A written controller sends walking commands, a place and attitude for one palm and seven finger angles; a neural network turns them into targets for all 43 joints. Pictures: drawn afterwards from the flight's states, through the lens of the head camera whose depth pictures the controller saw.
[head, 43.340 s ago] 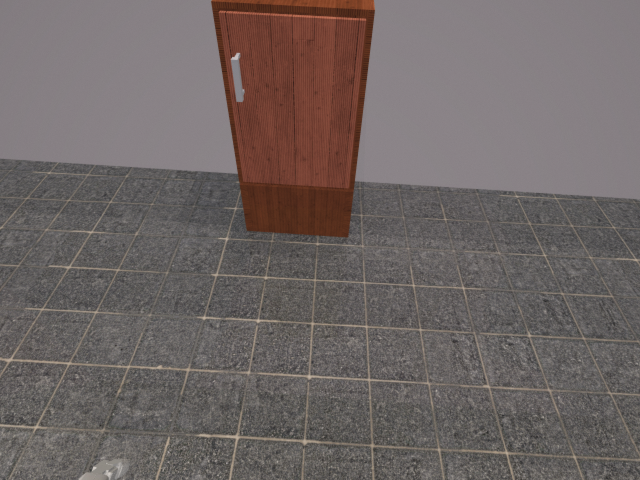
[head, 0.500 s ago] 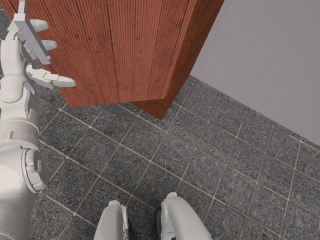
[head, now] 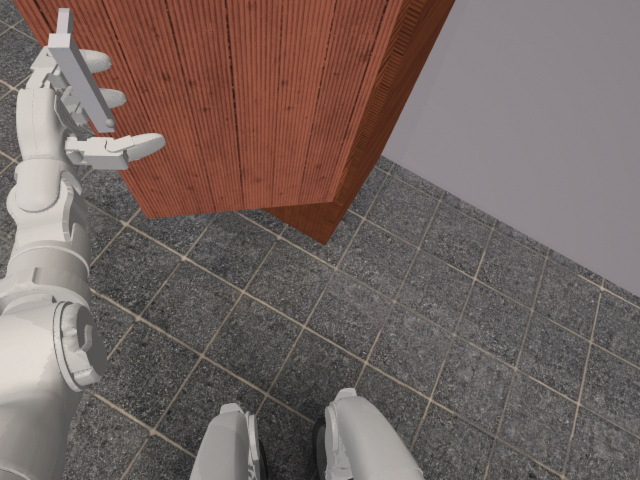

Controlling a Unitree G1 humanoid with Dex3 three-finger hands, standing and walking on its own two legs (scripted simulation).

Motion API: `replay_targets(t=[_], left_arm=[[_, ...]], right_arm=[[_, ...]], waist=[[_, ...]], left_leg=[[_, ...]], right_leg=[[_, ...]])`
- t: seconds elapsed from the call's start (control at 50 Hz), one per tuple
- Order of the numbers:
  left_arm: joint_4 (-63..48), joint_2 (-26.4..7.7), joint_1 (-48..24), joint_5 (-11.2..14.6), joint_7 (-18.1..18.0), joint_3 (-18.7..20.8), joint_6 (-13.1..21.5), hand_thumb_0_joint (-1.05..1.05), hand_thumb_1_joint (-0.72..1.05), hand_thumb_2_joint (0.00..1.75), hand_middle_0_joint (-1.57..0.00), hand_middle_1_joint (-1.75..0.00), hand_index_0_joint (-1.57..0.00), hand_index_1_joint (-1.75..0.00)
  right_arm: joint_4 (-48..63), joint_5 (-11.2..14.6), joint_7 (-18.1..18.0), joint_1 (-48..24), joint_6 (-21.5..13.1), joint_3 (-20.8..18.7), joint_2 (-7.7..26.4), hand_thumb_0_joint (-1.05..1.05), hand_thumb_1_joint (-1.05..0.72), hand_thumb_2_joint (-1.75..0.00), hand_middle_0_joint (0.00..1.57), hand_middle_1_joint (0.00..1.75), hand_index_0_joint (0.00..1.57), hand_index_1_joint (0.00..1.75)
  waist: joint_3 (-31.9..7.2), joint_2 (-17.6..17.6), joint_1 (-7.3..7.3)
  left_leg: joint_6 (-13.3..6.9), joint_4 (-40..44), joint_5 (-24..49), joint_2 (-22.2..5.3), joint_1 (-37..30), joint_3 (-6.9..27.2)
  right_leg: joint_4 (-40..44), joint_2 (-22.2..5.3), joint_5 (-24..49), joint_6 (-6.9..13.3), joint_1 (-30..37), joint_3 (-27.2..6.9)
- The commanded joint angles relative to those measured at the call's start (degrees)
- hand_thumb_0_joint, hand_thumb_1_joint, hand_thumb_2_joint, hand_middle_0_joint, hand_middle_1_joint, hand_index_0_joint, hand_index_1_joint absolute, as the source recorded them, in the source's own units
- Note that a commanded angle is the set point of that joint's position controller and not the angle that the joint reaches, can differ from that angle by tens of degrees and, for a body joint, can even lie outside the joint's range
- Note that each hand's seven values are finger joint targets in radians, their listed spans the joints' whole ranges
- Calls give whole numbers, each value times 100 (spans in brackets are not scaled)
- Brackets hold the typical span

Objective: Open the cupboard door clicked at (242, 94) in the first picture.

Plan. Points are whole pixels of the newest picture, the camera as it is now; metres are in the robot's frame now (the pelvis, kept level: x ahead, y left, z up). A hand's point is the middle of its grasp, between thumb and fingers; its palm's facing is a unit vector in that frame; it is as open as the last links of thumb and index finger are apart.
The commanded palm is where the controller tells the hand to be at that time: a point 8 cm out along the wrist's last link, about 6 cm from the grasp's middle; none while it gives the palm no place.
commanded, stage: close the thumb around the handle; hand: left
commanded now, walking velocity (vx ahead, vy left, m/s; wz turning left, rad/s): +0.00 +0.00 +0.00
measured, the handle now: (87, 76) +0.58 +0.23 +0.06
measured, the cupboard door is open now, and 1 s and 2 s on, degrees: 40 56 82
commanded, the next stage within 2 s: pull the door open along its arc in 0.40 s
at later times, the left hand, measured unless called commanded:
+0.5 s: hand (111, 121) +0.53 +0.20 +0.05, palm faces +0.09 -1.00 -0.01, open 5.6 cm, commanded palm +0.51 +0.23 +0.04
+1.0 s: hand (133, 198) +0.43 +0.17 +0.05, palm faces +0.00 -1.00 -0.02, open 5.9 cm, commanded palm +0.37 +0.23 +0.04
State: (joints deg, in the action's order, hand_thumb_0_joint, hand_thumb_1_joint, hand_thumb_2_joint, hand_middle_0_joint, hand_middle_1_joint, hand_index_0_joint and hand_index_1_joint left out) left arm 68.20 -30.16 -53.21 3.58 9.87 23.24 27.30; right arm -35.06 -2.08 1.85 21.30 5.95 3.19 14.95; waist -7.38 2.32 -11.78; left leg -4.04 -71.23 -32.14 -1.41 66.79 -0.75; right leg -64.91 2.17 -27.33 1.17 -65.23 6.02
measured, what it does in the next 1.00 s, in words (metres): stands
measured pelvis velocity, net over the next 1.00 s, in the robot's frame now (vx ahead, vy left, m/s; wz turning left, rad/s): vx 0.02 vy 0.00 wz -0.02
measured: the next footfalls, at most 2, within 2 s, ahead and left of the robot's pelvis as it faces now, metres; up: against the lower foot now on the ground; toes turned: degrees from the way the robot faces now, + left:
none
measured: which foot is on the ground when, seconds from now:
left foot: down 0.00-1.00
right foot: down 0.00-1.00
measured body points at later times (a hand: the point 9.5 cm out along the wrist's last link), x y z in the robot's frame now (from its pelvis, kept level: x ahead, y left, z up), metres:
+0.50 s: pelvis +0.00 +0.00 +0.00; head +0.17 +0.04 +0.42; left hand +0.52 +0.25 +0.05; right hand -0.01 -0.26 -0.10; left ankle +0.00 +0.07 -0.63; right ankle +0.03 -0.12 -0.63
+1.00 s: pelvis +0.02 +0.00 +0.03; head +0.14 +0.02 +0.46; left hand +0.42 +0.22 +0.05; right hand +0.08 -0.26 -0.09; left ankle +0.00 +0.07 -0.63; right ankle +0.03 -0.12 -0.63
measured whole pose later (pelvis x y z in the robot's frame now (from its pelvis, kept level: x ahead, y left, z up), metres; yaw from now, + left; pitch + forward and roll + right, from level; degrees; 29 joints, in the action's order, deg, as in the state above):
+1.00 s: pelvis +0.02 +0.00 +0.03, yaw -1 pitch +24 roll -3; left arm 38.7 -17.1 -21.3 10.0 9.7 15.5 26.4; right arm -30.6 0.7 3.2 20.2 6.2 1.1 14.1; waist -9.9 1.7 -7.0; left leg -3.8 -63.5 -31.5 -1.6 55.7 -3.4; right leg -59.2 2.9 -26.8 1.1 -56.0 2.9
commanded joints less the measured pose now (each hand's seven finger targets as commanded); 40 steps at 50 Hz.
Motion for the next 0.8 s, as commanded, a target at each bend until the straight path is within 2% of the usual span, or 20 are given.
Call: replay_targets(t=[0.0, 0.04, 0.06, 0.12, 0.16, 0.18, 0.22, 0.26, 0.32, 0.34, 0.36, 0.4, 0.46, 0.48, 0.5, 0.52, 0.56, 0.68, 0.76, 0.78], left_arm=[[-1099, -1126, -2550, 19, -1, -29, 378, 0, 40, 68, -36, -130, -36, -130], [-1225, -1181, -2659, -11, -12, -7, 427, 0, 51, 73, -37, -131, -37, -131], [-1111, -1120, -2544, -18, -9, -34, 409, 0, 56, 76, -38, -131, -38, -131], [-967, -1272, -2473, -12, -3, 73, 354, 0, 73, 83, -39, -133, -39, -133], [-1009, -1217, -2577, 1, 19, 20, 348, 0, 84, 88, -40, -134, -40, -134], [-1012, -1358, -2590, 13, 23, 137, 342, 0, 90, 90, -40, -135, -40, -135], [-1154, -1411, -2573, 21, 47, 155, 348, 0, 90, 90, -40, -135, -40, -135], [-1246, -1438, -2445, 45, 66, 213, 386, 0, 90, 90, -40, -135, -40, -135], [-1118, -1252, -2309, 69, 78, 83, 345, 0, 90, 90, -40, -135, -40, -135], [-1166, -1331, -2378, 78, 67, 158, 372, 0, 90, 90, -40, -135, -40, -135], [-1247, -1391, -2380, 51, 55, 172, 384, 0, 90, 90, -40, -135, -40, -135], [-1363, -1225, -2472, 24, 23, 26, 407, 0, 90, 90, -40, -135, -40, -135], [-1257, -1443, -2378, 8, 0, 208, 409, 0, 90, 90, -40, -135, -40, -135], [-1291, -1361, -2331, 11, 5, 161, 412, 0, 90, 90, -40, -135, -40, -135], [-1217, -1415, -2515, -20, 5, 135, 401, 0, 90, 90, -40, -135, -40, -135], [-1070, -1329, -2301, -25, 14, 125, 369, 0, 90, 90, -40, -135, -40, -135], [-1280, -1304, -2049, 7, 51, 136, 414, 0, 90, 90, -40, -135, -40, -135], [-1753, -1038, -1059, 223, 154, 80, 372, 0, 90, 90, -40, -135, -40, -135], [-2268, -822, -17, 362, 158, 39, 322, 0, 90, 90, -40, -135, -40, -135], [-2381, -663, 292, 408, 157, -42, 292, 0, 90, 90, -40, -135, -40, -135]], right_arm=[[103, -6, -82, 1134, -28, -419, 1155, 0, -90, -90, 20, 30, 20, 30], [101, -18, -88, 1172, -46, -425, 1151, 0, -90, -90, 20, 30, 20, 30], [96, -10, -78, 1163, -43, -422, 1150, 0, -90, -90, 20, 30, 20, 30], [103, -4, -89, 1161, -40, -408, 1169, 0, -90, -90, 20, 30, 20, 30], [96, -4, -93, 1162, -44, -399, 1159, 0, -90, -90, 20, 30, 20, 30], [93, -5, -98, 1160, -46, -394, 1176, 0, -90, -90, 20, 30, 20, 30], [120, -4, -104, 1161, -45, -393, 1165, 0, -90, -90, 20, 30, 20, 30], [133, -3, -100, 1172, -44, -400, 1155, 0, -90, -90, 20, 30, 20, 30], [147, 4, -78, 1129, -30, -385, 1134, 0, -90, -90, 20, 30, 20, 30], [144, 3, -88, 1154, -30, -392, 1150, 0, -90, -90, 20, 30, 20, 30], [156, 5, -88, 1154, -27, -398, 1157, 0, -90, -90, 20, 30, 20, 30], [137, -10, -74, 1145, -28, -406, 1136, 0, -90, -90, 20, 30, 20, 30], [117, -12, -87, 1186, -17, -414, 1171, 0, -90, -90, 20, 30, 20, 30], [139, -8, -77, 1176, -22, -410, 1141, 0, -90, -90, 20, 30, 20, 30], [104, -6, -87, 1169, -21, -396, 1153, 0, -90, -90, 20, 30, 20, 30], [120, 3, -83, 1168, -20, -403, 1134, 0, -90, -90, 20, 30, 20, 30], [172, 2, -76, 1144, -11, -407, 1129, 0, -90, -90, 20, 30, 20, 30], [341, 72, -29, 1035, 33, -457, 1075, 0, -90, -90, 20, 30, 20, 30], [525, 153, 0, 902, 39, -496, 1020, 0, -90, -90, 20, 30, 20, 30], [567, 180, 7, 831, 40, -506, 993, 0, -90, -90, 20, 30, 20, 30]], waist=[[-2862, 949, -147], [-3054, 1097, -114], [-3046, 1093, -101], [-2925, 906, -105], [-2966, 1014, -143], [-2936, 976, -105], [-3084, 972, -89], [-3235, 1159, -20], [-2942, 1041, -48], [-2920, 955, -67], [-3008, 1075, -23], [-3108, 1158, -60], [-3054, 991, -51], [-3121, 1006, -26], [-3022, 958, -103], [-2897, 930, -50], [-3106, 1102, 69], [-3294, 851, 291], [-3263, 722, 528], [-3120, 631, 548]], left_leg=[[376, 823, 2980, -122, -2797, 813], [394, 813, 3107, -115, -2939, 840], [418, 819, 3134, -124, -2969, 863], [362, 823, 2919, -103, -2709, 800], [360, 806, 2984, -103, -2758, 799], [359, 811, 2922, -102, -2698, 801], [336, 797, 2990, -92, -2695, 761], [389, 775, 3353, -106, -2899, 772], [365, 808, 3154, -107, -2730, 738], [360, 809, 3189, -119, -2766, 774], [375, 816, 3250, -121, -2835, 767], [403, 804, 3313, -127, -2955, 790], [385, 797, 3243, -125, -2843, 776], [352, 784, 3269, -99, -2803, 722], [355, 784, 3189, -110, -2730, 748], [343, 802, 3074, -95, -2650, 719], [384, 823, 3428, -106, -2905, 728], [367, 926, 3697, -102, -2993, 605], [358, 1072, 3919, -78, -2994, 501], [345, 1111, 3853, -70, -2924, 449]], right_leg=[[533, 116, 1511, 24, 702, -261], [492, 107, 1542, 42, 693, -258], [507, 114, 1525, 40, 649, -244], [541, 117, 1528, 35, 822, -273], [532, 116, 1556, 27, 757, -269], [536, 112, 1525, 34, 798, -274], [529, 118, 1656, 32, 964, -296], [498, 123, 1808, 39, 943, -284], [547, 131, 1716, 27, 940, -278], [528, 133, 1722, 38, 919, -268], [520, 130, 1737, 32, 921, -277], [515, 121, 1727, 29, 846, -262], [523, 129, 1753, 24, 923, -280], [527, 125, 1848, 20, 1046, -306], [525, 128, 1806, 21, 992, -301], [548, 128, 1734, 24, 993, -298], [517, 124, 1866, 39, 1035, -285], [601, 137, 2213, 19, 1540, -296], [689, 135, 2477, 17, 1925, -316], [731, 136, 2503, 8, 1988, -321]])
